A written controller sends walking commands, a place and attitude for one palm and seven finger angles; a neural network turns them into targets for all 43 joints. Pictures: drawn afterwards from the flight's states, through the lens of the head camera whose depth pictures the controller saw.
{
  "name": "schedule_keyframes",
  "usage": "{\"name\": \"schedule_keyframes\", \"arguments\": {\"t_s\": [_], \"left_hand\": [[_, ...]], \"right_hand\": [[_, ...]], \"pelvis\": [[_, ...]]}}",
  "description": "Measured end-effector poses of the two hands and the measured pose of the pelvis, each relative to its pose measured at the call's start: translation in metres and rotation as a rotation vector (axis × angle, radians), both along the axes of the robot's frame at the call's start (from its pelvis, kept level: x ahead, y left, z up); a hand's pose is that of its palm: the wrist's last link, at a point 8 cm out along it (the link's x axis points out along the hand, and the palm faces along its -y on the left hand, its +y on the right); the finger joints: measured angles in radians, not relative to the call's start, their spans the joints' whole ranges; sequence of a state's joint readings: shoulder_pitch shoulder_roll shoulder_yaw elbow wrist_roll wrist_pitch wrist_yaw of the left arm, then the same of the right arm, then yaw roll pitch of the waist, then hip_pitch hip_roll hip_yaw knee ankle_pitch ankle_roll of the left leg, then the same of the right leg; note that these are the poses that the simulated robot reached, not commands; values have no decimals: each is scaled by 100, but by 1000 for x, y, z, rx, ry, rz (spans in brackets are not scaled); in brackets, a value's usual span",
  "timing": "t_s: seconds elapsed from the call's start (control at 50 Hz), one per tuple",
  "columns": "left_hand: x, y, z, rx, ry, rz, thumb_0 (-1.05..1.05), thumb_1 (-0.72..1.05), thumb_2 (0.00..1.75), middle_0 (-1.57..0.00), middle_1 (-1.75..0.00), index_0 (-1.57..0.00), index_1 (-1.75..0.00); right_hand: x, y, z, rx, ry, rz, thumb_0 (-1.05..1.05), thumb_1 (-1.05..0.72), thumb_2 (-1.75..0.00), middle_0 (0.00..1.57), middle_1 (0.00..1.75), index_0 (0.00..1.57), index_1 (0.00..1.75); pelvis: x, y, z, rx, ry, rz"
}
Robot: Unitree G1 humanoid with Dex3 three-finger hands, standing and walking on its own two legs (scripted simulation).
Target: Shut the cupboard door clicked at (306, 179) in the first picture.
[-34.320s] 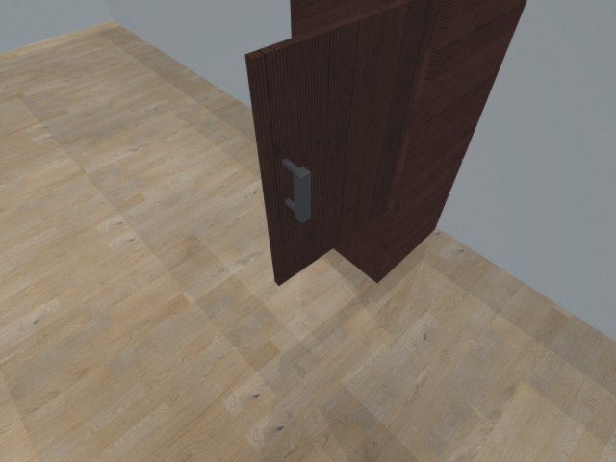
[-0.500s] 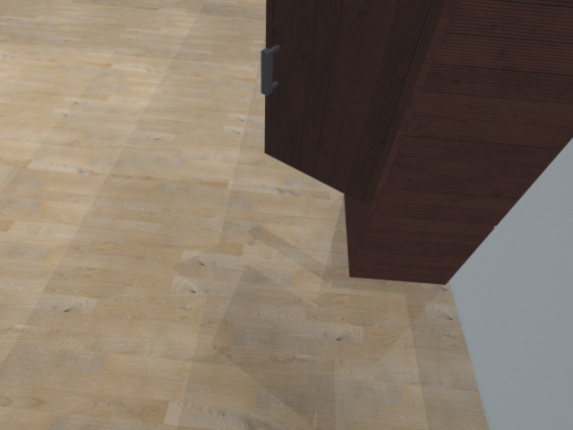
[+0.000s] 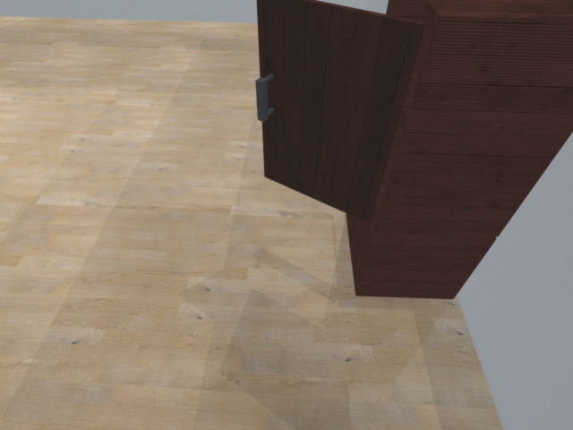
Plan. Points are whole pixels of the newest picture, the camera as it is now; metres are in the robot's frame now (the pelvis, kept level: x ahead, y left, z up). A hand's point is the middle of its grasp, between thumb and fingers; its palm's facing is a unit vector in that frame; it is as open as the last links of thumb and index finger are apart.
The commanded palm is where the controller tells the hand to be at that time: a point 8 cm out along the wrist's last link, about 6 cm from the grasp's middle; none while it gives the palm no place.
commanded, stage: let the arm hang, fingers relaxed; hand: left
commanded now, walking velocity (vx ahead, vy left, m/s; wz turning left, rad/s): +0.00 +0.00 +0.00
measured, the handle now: (266, 97) +0.97 +0.10 -0.01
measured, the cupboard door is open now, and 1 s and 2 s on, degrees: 59 59 59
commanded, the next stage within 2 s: look to check the result in 0.14 s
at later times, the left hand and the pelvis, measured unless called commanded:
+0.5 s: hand out of the picture +0.02 +0.20 -0.17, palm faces +0.02 -0.96 -0.27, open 7.4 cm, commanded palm none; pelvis +0.01 -0.01 +0.00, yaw +1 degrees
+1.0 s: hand out of the picture +0.08 +0.21 -0.16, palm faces +0.06 -0.95 -0.29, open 7.4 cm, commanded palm none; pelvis +0.02 -0.02 +0.00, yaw +4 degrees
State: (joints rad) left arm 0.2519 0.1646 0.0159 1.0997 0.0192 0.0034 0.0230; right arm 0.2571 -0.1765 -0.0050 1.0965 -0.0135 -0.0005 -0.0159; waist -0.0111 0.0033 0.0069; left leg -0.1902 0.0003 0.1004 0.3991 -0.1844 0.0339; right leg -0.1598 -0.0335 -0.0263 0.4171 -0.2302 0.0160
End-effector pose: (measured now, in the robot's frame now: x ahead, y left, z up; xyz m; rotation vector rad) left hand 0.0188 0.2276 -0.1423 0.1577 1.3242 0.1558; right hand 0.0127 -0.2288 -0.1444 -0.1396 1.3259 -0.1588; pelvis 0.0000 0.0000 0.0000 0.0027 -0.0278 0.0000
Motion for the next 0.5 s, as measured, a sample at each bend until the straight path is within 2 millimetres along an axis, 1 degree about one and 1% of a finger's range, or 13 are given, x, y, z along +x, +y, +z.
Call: {"name": "schedule_keyframes", "arguments": {"t_s": [0.06, 0.14, 0.32, 0.42, 0.5], "left_hand": [[3, -2, -1, -6, -3, -3, 0, 91, 90, -20, -30, -20, -30], [3, -1, -1, -4, 9, -1, 0, 91, 90, -20, -30, -20, -30], [-5, 11, 3, 29, 53, 10, 0, 91, 90, -20, -30, -20, -30], [-5, 19, 6, 50, 60, 13, 0, 91, 90, -20, -30, -20, -30], [1, 23, 8, 64, 52, 10, 0, 91, 90, -20, -30, -20, -30]], "right_hand": [[3, -4, 2, -10, -1, 2, 1, -91, -89, 20, 30, 20, 30], [4, -10, 4, -22, 7, 4, 1, -91, -89, 20, 30, 20, 30], [8, -21, 6, -38, 30, 14, 1, -91, -89, 20, 30, 20, 30], [16, -28, 7, -48, 26, 25, 1, -90, -89, 20, 30, 20, 30], [27, -34, 8, -58, 9, 34, 1, -90, -89, 20, 30, 20, 30]], "pelvis": [[2, -1, 0, 0, -1, 1], [4, -3, 1, -1, -1, 2], [8, -6, 2, -2, 0, 7], [11, -8, 3, -3, 0, 10], [13, -9, 3, -3, -2, 10]]}}
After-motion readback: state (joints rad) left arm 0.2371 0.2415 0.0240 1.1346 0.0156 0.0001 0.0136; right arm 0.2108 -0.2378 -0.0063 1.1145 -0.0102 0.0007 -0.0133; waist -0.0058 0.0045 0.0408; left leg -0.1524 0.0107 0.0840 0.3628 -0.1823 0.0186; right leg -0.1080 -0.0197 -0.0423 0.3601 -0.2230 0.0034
